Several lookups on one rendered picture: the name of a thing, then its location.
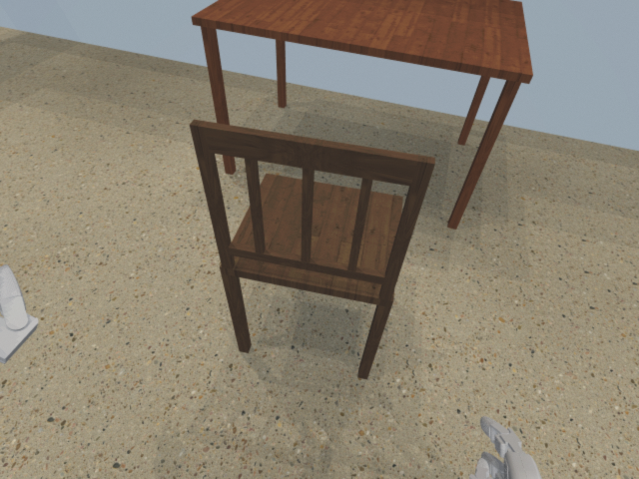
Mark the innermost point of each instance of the robot right hand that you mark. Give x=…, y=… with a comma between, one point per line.
x=517, y=464

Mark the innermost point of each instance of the chair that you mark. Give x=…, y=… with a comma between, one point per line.
x=323, y=238

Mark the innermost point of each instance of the robot left hand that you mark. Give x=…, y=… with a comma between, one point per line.
x=17, y=325

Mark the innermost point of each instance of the table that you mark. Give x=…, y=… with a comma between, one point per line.
x=480, y=37

